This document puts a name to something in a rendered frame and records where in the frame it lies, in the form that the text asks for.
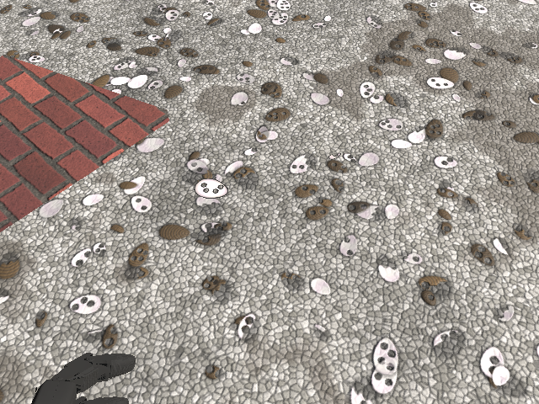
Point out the left robot hand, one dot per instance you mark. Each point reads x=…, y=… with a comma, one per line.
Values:
x=82, y=373

